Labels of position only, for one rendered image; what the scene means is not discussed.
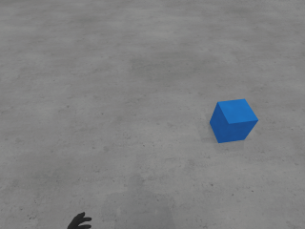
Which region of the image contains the left robot hand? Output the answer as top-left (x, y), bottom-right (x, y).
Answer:
top-left (67, 212), bottom-right (92, 229)

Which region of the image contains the carton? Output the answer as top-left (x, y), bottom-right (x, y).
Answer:
top-left (210, 98), bottom-right (258, 143)

